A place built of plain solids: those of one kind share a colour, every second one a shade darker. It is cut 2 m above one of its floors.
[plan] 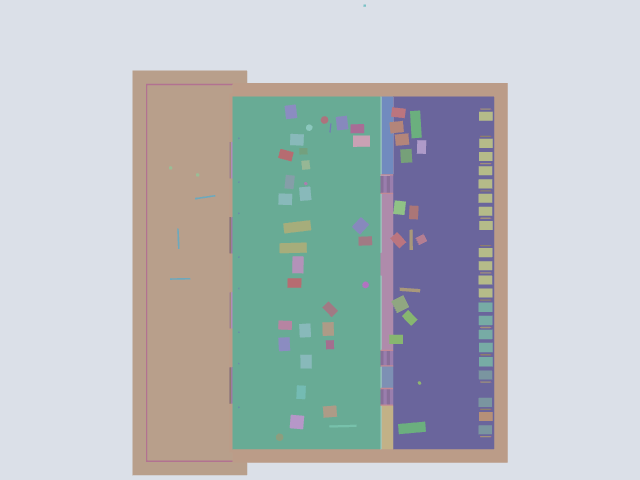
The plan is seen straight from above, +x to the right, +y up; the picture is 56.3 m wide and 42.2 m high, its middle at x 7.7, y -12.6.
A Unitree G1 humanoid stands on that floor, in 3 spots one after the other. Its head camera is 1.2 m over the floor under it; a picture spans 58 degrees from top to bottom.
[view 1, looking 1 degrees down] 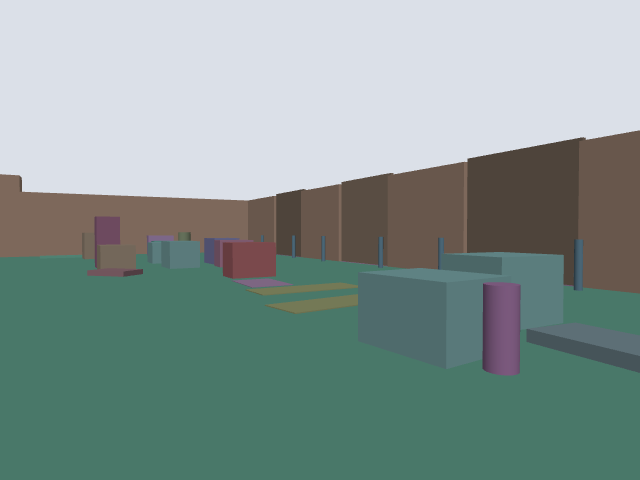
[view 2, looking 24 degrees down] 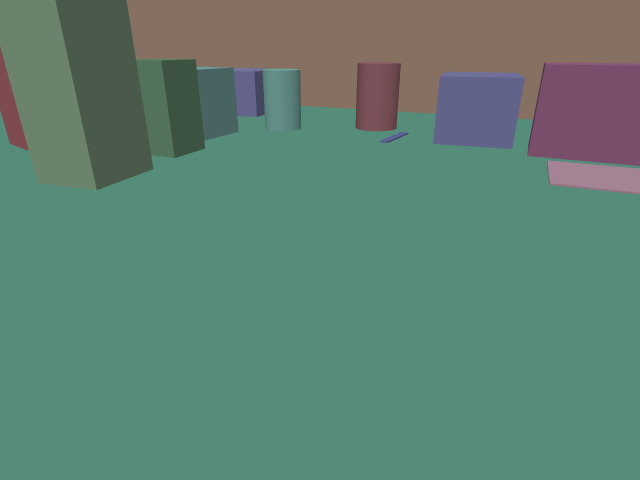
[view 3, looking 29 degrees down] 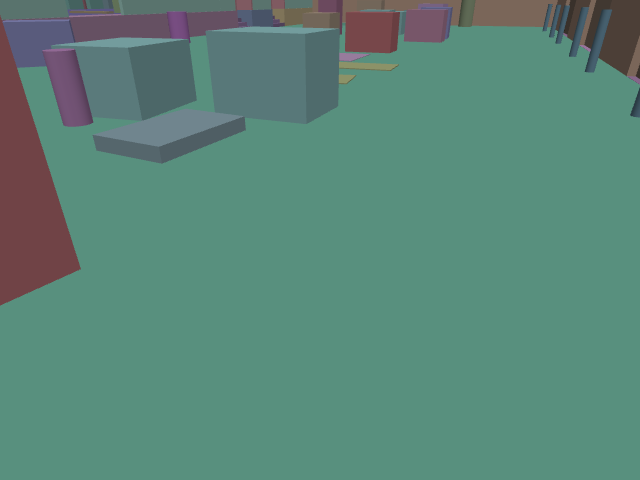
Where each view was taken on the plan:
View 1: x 9.69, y -5.18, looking -120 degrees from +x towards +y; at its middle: wall_plaster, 19.37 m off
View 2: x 10.31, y -8.95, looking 115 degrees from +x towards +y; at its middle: floor_hall_concrete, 2.95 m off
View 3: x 2.21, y -4.09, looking -69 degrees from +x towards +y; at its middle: floor_hall_concrete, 2.48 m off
